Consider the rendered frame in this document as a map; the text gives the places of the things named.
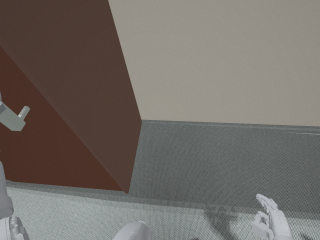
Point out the robot left upper arm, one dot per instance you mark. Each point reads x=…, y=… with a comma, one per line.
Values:
x=11, y=228

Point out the robot left thigh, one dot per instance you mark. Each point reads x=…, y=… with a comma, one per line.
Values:
x=135, y=231

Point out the left robot forearm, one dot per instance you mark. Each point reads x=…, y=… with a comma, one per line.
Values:
x=6, y=204

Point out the wardrobe door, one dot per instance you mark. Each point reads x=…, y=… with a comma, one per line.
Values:
x=46, y=151

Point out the robot right hand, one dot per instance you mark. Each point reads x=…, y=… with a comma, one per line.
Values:
x=271, y=225

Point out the handle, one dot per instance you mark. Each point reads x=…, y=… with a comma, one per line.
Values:
x=13, y=121

